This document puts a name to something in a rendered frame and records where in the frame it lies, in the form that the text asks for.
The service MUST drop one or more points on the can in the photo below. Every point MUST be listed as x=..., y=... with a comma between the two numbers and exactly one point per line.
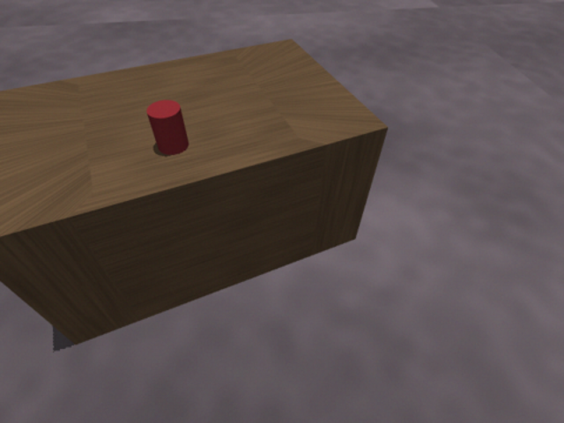
x=168, y=127

